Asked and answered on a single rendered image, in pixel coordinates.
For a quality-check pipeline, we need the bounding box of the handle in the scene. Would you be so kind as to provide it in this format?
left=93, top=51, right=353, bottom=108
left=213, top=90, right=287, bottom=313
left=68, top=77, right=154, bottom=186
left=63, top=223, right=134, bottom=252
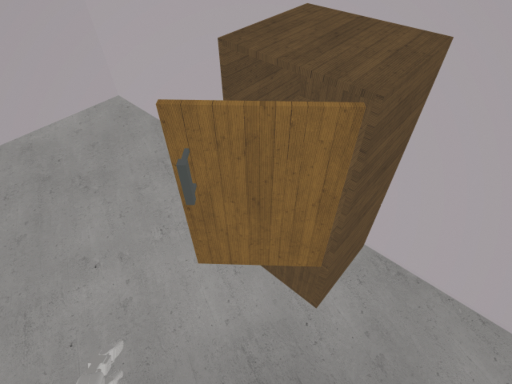
left=176, top=148, right=197, bottom=205

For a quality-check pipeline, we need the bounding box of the robot left hand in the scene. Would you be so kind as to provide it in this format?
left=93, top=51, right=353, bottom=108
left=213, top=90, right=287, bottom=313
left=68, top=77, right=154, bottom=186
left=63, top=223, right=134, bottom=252
left=76, top=339, right=127, bottom=384

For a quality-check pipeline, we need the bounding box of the cupboard door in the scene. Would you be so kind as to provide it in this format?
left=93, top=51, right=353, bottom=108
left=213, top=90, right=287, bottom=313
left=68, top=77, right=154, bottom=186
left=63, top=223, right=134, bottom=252
left=156, top=99, right=366, bottom=267

